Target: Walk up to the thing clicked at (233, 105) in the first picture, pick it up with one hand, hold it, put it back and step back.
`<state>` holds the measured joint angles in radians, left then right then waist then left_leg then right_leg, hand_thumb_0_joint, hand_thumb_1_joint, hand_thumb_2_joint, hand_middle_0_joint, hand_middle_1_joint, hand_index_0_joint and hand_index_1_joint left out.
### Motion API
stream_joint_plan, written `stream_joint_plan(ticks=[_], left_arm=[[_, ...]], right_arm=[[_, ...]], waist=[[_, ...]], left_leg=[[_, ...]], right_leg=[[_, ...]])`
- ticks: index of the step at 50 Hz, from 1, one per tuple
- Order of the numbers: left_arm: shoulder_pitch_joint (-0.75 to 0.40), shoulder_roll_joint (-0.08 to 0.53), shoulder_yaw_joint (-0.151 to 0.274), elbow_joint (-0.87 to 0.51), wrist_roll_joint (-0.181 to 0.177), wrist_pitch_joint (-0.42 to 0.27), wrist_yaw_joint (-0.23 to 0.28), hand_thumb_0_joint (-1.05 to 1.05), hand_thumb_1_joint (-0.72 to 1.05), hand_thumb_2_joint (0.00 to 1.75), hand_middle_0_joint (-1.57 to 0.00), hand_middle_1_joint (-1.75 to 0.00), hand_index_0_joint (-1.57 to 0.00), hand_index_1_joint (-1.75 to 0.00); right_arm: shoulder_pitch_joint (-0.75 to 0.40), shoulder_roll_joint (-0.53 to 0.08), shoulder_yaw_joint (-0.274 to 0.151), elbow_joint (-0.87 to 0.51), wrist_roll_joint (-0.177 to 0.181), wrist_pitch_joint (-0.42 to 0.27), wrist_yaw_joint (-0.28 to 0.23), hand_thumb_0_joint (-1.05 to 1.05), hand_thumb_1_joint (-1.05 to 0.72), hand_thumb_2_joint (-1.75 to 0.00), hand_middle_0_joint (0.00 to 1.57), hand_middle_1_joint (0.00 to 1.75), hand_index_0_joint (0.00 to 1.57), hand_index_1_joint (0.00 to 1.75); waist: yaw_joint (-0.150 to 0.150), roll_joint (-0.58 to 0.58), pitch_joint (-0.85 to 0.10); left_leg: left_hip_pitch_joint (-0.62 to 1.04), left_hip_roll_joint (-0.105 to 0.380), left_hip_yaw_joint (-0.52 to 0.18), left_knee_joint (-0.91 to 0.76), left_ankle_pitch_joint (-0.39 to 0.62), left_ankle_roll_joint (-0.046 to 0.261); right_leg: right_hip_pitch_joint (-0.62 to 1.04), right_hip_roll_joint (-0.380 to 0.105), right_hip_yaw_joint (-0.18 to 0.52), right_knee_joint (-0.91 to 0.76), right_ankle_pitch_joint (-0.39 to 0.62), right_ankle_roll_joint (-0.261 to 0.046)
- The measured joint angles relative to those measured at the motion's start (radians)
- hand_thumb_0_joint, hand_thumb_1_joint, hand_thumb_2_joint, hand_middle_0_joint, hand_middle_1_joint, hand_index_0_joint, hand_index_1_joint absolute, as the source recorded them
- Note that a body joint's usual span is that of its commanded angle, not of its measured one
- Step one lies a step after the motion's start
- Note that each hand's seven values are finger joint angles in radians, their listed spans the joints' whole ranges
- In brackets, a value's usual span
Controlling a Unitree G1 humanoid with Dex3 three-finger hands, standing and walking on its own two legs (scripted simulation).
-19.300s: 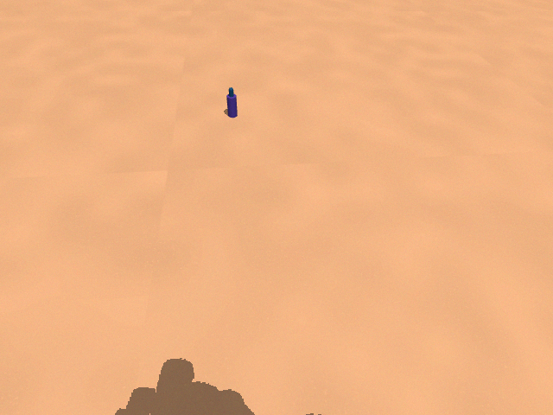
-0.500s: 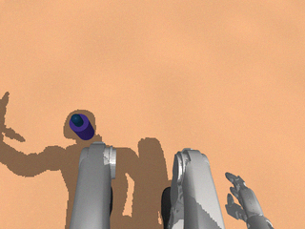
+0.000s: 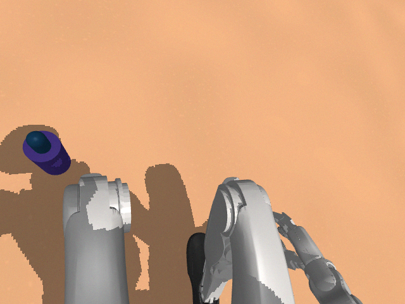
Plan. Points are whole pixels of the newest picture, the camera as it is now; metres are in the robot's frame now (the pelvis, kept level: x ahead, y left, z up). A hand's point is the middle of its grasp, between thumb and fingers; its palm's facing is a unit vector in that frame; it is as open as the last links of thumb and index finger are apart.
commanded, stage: approach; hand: left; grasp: from the side
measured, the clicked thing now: (47, 151) +0.39 +0.28 -0.20
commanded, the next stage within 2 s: close in in 0.04 s
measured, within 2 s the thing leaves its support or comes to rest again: neither
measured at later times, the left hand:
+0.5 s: hand (26, 161) +0.36 +0.31 -0.17, palm faces +0.21 -0.98 +0.03, open 17.6 cm
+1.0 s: hand (42, 161) +0.37 +0.28 -0.17, palm faces +0.24 -0.97 +0.00, open 17.6 cm
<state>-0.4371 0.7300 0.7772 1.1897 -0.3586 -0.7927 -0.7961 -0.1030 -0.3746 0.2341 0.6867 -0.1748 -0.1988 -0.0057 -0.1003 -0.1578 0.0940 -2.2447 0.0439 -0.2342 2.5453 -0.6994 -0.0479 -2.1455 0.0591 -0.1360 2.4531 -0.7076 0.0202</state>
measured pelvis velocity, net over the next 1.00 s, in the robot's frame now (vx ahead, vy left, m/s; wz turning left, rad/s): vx -0.02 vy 0.02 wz -0.09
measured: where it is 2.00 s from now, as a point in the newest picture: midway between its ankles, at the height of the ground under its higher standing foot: (152, 296)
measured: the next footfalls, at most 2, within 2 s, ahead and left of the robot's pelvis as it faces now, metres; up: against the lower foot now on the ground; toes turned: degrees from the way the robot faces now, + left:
none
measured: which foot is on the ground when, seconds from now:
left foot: down 0.00-1.00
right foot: down 0.00-1.00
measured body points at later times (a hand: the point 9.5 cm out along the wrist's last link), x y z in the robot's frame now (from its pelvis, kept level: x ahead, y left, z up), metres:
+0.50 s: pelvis -0.01 +0.02 -0.03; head +0.19 +0.18 +0.34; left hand +0.34 +0.36 -0.17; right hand +0.19 -0.23 -0.06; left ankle +0.08 +0.14 -0.27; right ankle +0.10 -0.11 -0.26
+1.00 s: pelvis -0.02 +0.02 -0.03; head +0.18 +0.18 +0.34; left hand +0.35 +0.33 -0.17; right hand +0.17 -0.23 -0.06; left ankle +0.08 +0.14 -0.27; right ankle +0.10 -0.11 -0.26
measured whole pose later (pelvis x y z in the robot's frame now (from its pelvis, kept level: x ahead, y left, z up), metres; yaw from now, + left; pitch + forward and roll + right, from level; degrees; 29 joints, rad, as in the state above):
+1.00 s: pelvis -0.02 +0.02 -0.03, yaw -5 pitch +10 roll -15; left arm -0.44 0.67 0.49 1.29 -0.17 -1.12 -0.15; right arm -0.16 -0.37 0.43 0.60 -0.34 -0.03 0.16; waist -0.17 -0.24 0.24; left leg -2.22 0.02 -0.37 2.68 -0.69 -0.03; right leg -2.06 0.10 -0.23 2.48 -0.66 0.06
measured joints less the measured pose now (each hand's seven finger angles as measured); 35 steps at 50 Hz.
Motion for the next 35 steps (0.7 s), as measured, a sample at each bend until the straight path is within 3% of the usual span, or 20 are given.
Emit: stream_joint_plan(ticks=[8,16,24,35], left_arm=[[-0.01,0.022,-0.049,0.104,0.003,-0.109,0.071,-0.01,-0.61,0.03,-0.05,-0.15,-0.08,-0.13],[-0.045,0.017,-0.12,0.166,0.074,-0.203,0.223,-0.01,-0.61,0.01,-0.06,-0.16,-0.09,-0.12],[-0.027,-0.019,-0.168,0.115,0.129,-0.258,0.401,-0.01,-0.61,0.01,-0.05,-0.14,-0.09,-0.1],[-0.013,-0.051,-0.259,0.114,0.156,-0.294,0.544,-0.01,-0.61,0.0,-0.04,-0.1,-0.08,-0.07]], right_arm=[[-0.055,0.003,0.088,-0.017,-0.059,0.032,0.02,0.01,-0.88,-0.89,0.2,0.3,0.21,0.3],[-0.087,0.005,0.152,-0.044,-0.115,0.073,0.047,0.0,-0.9,-0.89,0.21,0.3,0.21,0.3],[-0.073,0.0,0.166,-0.066,-0.147,0.118,0.092,0.0,-0.9,-0.89,0.2,0.3,0.21,0.3],[-0.049,-0.001,0.181,-0.071,-0.153,0.154,0.137,0.0,-0.91,-0.89,0.2,0.3,0.21,0.3]], waist=[[-0.022,-0.049,0.062],[-0.049,-0.079,0.098],[-0.057,-0.083,0.128],[-0.066,-0.066,0.131]], left_leg=[[0.0,-0.002,-0.046,0.076,-0.011,0.002],[0.012,-0.007,-0.092,0.12,-0.019,0.008],[0.022,-0.016,-0.118,0.135,-0.009,0.014],[0.022,-0.017,-0.119,0.131,0.014,0.026]], right_leg=[[0.011,0.017,-0.029,0.041,0.008,0.015],[0.044,0.031,-0.062,0.047,0.014,0.023],[0.074,0.035,-0.083,0.039,0.024,0.022],[0.083,0.038,-0.084,0.029,0.044,0.035]])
